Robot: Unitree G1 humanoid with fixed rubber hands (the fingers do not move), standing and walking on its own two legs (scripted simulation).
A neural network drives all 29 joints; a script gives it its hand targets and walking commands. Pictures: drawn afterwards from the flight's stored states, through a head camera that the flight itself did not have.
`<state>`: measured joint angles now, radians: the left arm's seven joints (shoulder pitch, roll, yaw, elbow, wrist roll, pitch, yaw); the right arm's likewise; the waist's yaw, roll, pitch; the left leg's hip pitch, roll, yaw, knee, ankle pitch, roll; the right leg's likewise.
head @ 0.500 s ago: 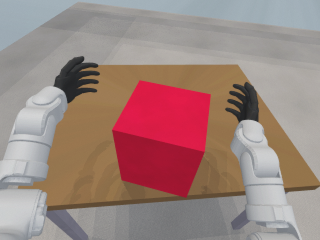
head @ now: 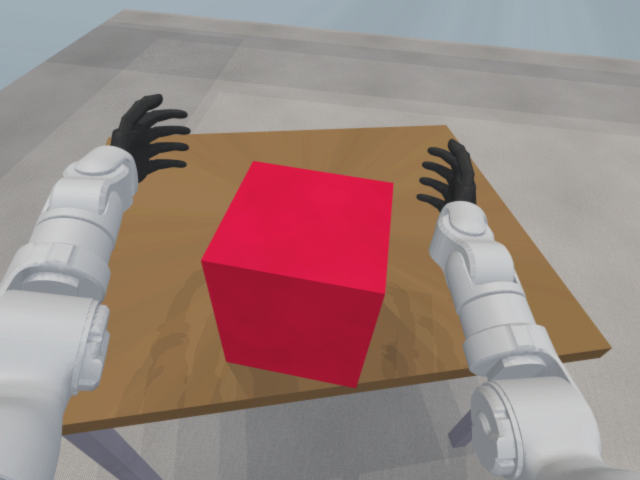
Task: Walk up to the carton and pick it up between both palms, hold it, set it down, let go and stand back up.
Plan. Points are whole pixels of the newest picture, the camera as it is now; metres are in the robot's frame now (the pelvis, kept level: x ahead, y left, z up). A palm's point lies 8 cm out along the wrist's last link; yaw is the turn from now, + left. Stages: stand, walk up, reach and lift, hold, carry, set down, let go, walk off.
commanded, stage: reach and lift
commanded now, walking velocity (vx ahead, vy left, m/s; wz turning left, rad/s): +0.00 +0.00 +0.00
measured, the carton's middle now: (305, 276) +0.41 -0.04 +0.00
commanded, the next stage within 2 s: none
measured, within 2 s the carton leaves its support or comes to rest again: neither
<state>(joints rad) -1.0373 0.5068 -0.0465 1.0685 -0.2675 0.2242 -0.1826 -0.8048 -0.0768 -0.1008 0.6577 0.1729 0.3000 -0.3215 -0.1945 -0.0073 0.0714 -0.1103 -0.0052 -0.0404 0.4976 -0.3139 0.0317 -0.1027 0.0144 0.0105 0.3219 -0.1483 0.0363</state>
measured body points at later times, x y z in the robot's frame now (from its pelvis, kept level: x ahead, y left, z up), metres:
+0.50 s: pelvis +0.00 +0.00 +0.00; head +0.05 +0.02 +0.45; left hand +0.49 +0.13 +0.11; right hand +0.39 -0.20 +0.08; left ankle -0.02 +0.09 -0.74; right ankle +0.02 -0.15 -0.74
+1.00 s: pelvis +0.00 -0.01 +0.00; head +0.06 +0.02 +0.44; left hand +0.49 +0.09 +0.09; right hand +0.38 -0.20 +0.06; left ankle -0.02 +0.09 -0.74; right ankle +0.02 -0.15 -0.74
